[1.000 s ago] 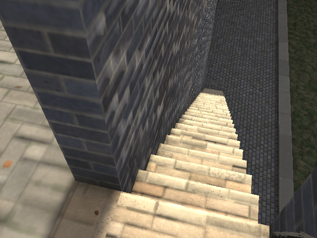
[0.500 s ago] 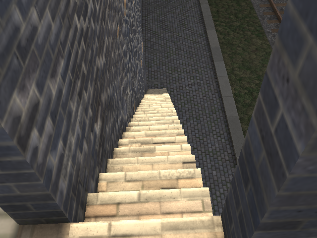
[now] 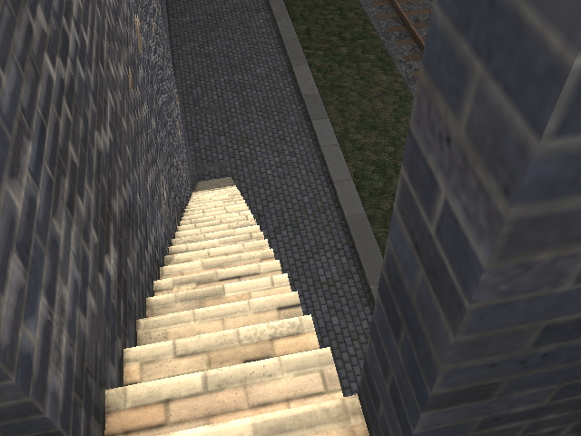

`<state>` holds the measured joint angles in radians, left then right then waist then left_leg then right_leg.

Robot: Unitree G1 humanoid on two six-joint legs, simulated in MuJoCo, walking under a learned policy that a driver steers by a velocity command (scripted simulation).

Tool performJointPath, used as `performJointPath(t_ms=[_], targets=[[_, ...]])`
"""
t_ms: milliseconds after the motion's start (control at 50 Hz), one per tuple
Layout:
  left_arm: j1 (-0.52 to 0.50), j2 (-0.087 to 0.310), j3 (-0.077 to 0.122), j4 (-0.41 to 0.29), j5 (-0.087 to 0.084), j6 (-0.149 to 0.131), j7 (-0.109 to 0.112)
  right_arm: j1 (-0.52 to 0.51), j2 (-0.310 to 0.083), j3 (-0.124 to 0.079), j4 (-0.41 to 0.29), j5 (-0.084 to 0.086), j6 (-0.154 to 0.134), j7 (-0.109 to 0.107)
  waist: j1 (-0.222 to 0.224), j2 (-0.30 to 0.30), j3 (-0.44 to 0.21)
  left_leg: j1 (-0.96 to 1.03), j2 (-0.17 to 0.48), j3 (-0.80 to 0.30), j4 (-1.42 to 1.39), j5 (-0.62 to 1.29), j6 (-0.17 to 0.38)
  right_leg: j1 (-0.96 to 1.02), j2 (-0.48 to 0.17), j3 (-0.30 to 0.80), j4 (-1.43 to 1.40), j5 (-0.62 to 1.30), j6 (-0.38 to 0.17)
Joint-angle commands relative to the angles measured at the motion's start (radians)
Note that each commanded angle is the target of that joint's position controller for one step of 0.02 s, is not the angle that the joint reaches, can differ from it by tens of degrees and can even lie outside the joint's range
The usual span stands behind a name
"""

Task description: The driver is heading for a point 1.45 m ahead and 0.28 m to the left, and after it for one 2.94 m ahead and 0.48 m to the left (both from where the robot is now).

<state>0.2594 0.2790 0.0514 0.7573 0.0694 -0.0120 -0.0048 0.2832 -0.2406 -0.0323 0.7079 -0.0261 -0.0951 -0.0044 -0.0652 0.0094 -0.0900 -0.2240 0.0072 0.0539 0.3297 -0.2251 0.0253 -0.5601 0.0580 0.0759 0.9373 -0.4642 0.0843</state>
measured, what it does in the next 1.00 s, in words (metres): steps on the spot, turning left: right foot, then left foot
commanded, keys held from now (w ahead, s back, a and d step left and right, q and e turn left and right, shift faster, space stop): w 0.14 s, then w+q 0.60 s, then w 0.26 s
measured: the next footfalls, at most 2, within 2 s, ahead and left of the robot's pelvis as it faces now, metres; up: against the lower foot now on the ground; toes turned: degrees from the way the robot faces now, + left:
right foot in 0.16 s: +0.03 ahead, -0.15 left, +0.00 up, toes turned -2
left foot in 0.58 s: -0.01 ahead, +0.09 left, +0.00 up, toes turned +16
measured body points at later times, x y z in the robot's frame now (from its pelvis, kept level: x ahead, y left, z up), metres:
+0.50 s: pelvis -0.01 -0.03 +0.00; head +0.02 -0.03 +0.45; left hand +0.08 +0.27 -0.10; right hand +0.18 -0.27 -0.10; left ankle -0.06 +0.07 -0.71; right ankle -0.01 -0.15 -0.75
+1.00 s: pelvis +0.00 +0.02 +0.00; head +0.03 +0.03 +0.45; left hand +0.02 +0.32 -0.11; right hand +0.23 -0.18 -0.10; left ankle -0.05 +0.08 -0.75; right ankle +0.04 -0.08 -0.72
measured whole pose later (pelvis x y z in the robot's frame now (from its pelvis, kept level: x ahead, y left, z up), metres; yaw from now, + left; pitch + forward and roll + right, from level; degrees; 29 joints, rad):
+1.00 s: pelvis +0.00 +0.02 +0.00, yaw +21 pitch +4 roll +0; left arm 0.19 0.27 0.03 0.77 0.04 -0.08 0.00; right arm 0.24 -0.28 -0.07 0.64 -0.01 -0.04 0.03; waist 0.02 0.01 0.00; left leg -0.21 -0.12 -0.06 0.35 -0.20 0.11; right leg -0.43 -0.03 -0.05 0.74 -0.39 0.01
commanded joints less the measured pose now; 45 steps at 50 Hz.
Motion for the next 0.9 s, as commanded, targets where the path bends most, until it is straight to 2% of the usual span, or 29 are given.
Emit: performJointPath(t_ms=[20,80,100,140,160,180,200,220,240,260,300,340,360,400,460,520,540,580,600,620,640,660,680,700,720,740,760,840,900], targets=[[0.067,0.144,0.056,-0.033,0.015,-0.001,0.011,-0.146,-0.157,-0.061,-0.104,0.014,-0.033,-0.006,0.066,0.091,0.008,0.029,0.268,-0.15,-0.086,0.534,0.22,-0.058,-0.054,0.001,0.235,0.017,0.051],[0.09,0.048,0.024,-0.003,-0.027,0.012,-0.021,-0.228,-0.149,-0.067,-0.121,0.035,-0.045,0.001,0.078,0.068,0.014,-0.044,0.17,-0.049,-0.025,0.484,0.14,0.115,-0.116,-0.084,-0.106,0.087,0.075],[0.057,0.006,0.006,-0.007,-0.029,0.018,-0.034,-0.192,-0.142,-0.067,-0.098,0.049,-0.039,0.0,0.045,0.075,0.018,-0.019,0.175,-0.057,0.003,0.414,0.129,0.139,-0.119,-0.108,-0.24,0.043,0.076],[0.025,0.008,-0.006,-0.022,-0.061,0.007,-0.046,-0.07,-0.17,-0.08,-0.041,0.052,0.0,0.026,0.011,0.061,0.029,0.039,0.251,-0.182,0.038,0.345,0.172,0.202,-0.079,-0.133,-0.519,0.298,0.018],[0.003,0.033,-0.003,-0.039,-0.091,-0.006,-0.042,-0.048,-0.121,-0.063,-0.016,0.04,0.01,0.044,0.022,0.085,0.011,0.024,0.266,-0.232,0.044,0.331,0.159,0.268,-0.087,-0.095,-0.584,0.426,-0.034],[0.031,0.104,0.021,-0.055,-0.103,-0.016,-0.031,-0.049,-0.045,-0.04,-0.016,0.016,0.009,0.042,0.041,0.068,-0.056,-0.011,0.205,-0.197,0.116,0.254,0.1,0.385,-0.126,-0.05,-0.564,0.646,-0.131],[-0.022,0.223,0.04,-0.097,-0.11,-0.036,-0.028,0.089,0.022,-0.023,-0.027,-0.006,-0.007,0.03,-0.055,-0.103,-0.214,-0.04,0.066,-0.037,0.201,0.042,-0.008,0.547,-0.299,0.106,-0.488,1.009,-0.412],[-0.082,0.182,0.031,-0.098,-0.094,-0.046,-0.05,-0.02,-0.035,-0.035,-0.038,0.005,-0.023,0.036,-0.028,-0.05,-0.111,-0.101,0.052,-0.004,0.176,-0.074,-0.075,0.451,-0.349,0.164,-0.492,0.92,-0.449],[-0.058,0.185,0.044,-0.091,-0.084,-0.04,-0.051,-0.104,-0.103,-0.05,-0.054,0.02,-0.004,0.03,0.009,-0.002,-0.063,-0.059,0.055,0.019,0.188,-0.046,-0.074,0.376,-0.301,0.094,-0.497,0.725,-0.383],[-0.036,0.185,0.05,-0.097,-0.078,-0.033,-0.044,-0.138,-0.13,-0.056,-0.07,0.031,0.004,0.017,0.029,-0.018,-0.019,-0.085,0.043,0.033,0.216,0.002,-0.054,0.34,-0.268,0.072,-0.504,0.594,-0.342],[0.063,0.243,0.084,-0.094,-0.092,-0.025,-0.013,-0.16,-0.157,-0.055,-0.087,0.012,-0.008,-0.001,0.086,-0.114,0.014,-0.213,0.019,0.035,0.325,-0.096,-0.022,0.399,-0.376,0.172,-0.576,0.588,-0.442],[0.142,0.217,0.091,-0.083,-0.055,-0.047,0.039,-0.151,-0.128,-0.046,-0.085,-0.024,-0.029,-0.02,0.149,-0.216,0.02,-0.325,0.035,-0.012,0.722,-0.462,-0.034,0.434,-0.516,0.25,-0.673,0.616,-0.529],[0.093,0.174,0.081,-0.098,-0.055,-0.064,0.052,-0.127,-0.122,-0.047,-0.078,-0.042,-0.033,-0.017,0.116,-0.169,0.013,-0.287,0.067,-0.048,0.84,-0.473,-0.022,0.385,-0.476,0.159,-0.686,0.581,-0.474],[-0.067,0.112,0.057,-0.119,-0.067,-0.075,0.064,-0.123,-0.108,-0.048,-0.079,-0.048,-0.018,0.015,0.057,-0.101,0.054,-0.275,0.065,-0.021,0.724,-0.324,-0.01,0.357,-0.389,0.015,-0.699,0.586,-0.381],[-0.048,0.155,0.063,-0.097,-0.049,-0.065,0.092,-0.139,-0.048,-0.028,-0.091,-0.027,0.022,0.079,0.092,-0.101,0.013,-0.214,0.054,0.043,0.437,-0.152,-0.036,0.475,-0.343,-0.083,-0.684,0.671,-0.322],[-0.059,0.197,0.079,-0.084,-0.02,-0.062,0.074,-0.072,-0.1,-0.046,-0.086,-0.008,0.041,0.107,0.095,-0.114,-0.007,-0.173,0.059,0.005,0.254,-0.043,-0.009,0.516,-0.408,-0.069,-0.666,0.59,-0.311],[-0.067,0.2,0.079,-0.078,-0.026,-0.061,0.065,-0.051,-0.119,-0.059,-0.083,-0.008,0.033,0.104,0.087,-0.119,0.0,-0.116,0.041,0.018,0.208,0.012,0.023,0.474,-0.421,-0.068,-0.659,0.515,-0.317],[-0.09,0.157,0.062,-0.063,-0.008,-0.061,0.048,-0.049,-0.155,-0.088,-0.099,0.002,0.019,0.079,0.078,-0.091,-0.002,0.016,-0.002,0.024,0.085,0.134,0.112,0.392,-0.402,-0.107,-0.593,0.305,-0.254],[-0.06,0.109,0.05,-0.064,-0.006,-0.059,0.041,-0.047,-0.178,-0.103,-0.11,-0.004,0.01,0.055,0.085,-0.031,-0.029,0.11,0.027,-0.013,0.049,0.287,0.185,0.355,-0.327,-0.171,-0.525,0.206,-0.195],[-0.035,0.053,0.035,-0.118,-0.01,-0.064,0.043,-0.043,-0.279,-0.129,-0.136,0.007,0.0,0.024,0.119,0.155,-0.074,0.237,0.244,-0.304,0.014,0.674,0.389,0.221,-0.16,-0.314,-0.311,0.037,-0.07],[-0.111,0.096,0.037,-0.151,-0.015,-0.082,0.052,0.044,-0.298,-0.137,-0.133,-0.011,-0.014,0.021,0.036,0.137,-0.049,0.323,0.362,-0.514,-0.048,0.635,0.484,0.001,-0.064,-0.177,-0.184,-0.151,-0.019],[-0.158,0.108,0.037,-0.15,-0.027,-0.084,0.051,0.087,-0.254,-0.131,-0.087,-0.03,-0.027,0.016,0.021,0.094,-0.009,0.324,0.342,-0.469,-0.068,0.528,0.421,-0.072,-0.097,-0.065,-0.091,-0.156,-0.02],[-0.147,0.136,0.048,-0.135,-0.027,-0.08,0.056,0.066,-0.219,-0.125,-0.074,-0.022,-0.029,0.014,0.043,0.104,0.008,0.298,0.299,-0.404,-0.07,0.505,0.372,-0.086,-0.116,-0.051,-0.005,-0.132,-0.02],[-0.114,0.149,0.053,-0.12,-0.007,-0.078,0.06,0.024,-0.188,-0.114,-0.073,-0.005,-0.019,0.012,0.079,0.11,0.007,0.248,0.271,-0.372,-0.08,0.509,0.348,-0.077,-0.117,-0.041,0.05,-0.11,-0.028],[-0.111,0.133,0.048,-0.116,0.002,-0.08,0.055,-0.018,-0.182,-0.105,-0.088,0.013,-0.007,0.005,0.109,0.116,0.011,0.165,0.241,-0.335,-0.083,0.507,0.322,-0.041,-0.113,-0.045,0.106,-0.08,-0.046],[-0.102,0.118,0.041,-0.117,0.01,-0.077,0.05,-0.064,-0.171,-0.097,-0.107,0.004,0.003,0.003,0.135,0.093,0.016,0.089,0.215,-0.31,-0.092,0.456,0.3,0.004,-0.099,-0.055,0.101,-0.023,-0.056],[-0.076,0.12,0.047,-0.098,-0.002,-0.072,0.038,-0.095,-0.161,-0.091,-0.133,0.01,0.012,0.001,0.14,0.094,0.011,0.061,0.185,-0.263,-0.09,0.416,0.283,0.024,-0.087,-0.074,0.112,0.032,-0.068],[-0.088,0.081,0.024,-0.078,-0.028,-0.056,-0.003,-0.031,-0.192,-0.093,-0.136,0.003,0.031,0.016,0.104,0.062,0.014,0.078,0.18,-0.261,-0.074,0.413,0.304,0.076,-0.082,-0.11,-0.068,0.086,-0.043],[-0.122,0.082,0.008,-0.077,-0.026,-0.062,-0.009,0.022,-0.199,-0.099,-0.123,0.009,0.041,0.031,0.061,0.053,0.017,0.186,0.225,-0.334,-0.038,0.404,0.337,0.014,-0.1,-0.103,-0.16,0.065,-0.05]])
Over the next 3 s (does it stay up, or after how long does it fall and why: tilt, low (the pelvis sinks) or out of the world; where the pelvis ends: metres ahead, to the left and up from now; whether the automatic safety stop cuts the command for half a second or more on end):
stays up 0.36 0.09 0.00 its command is cut before an obstacle from the start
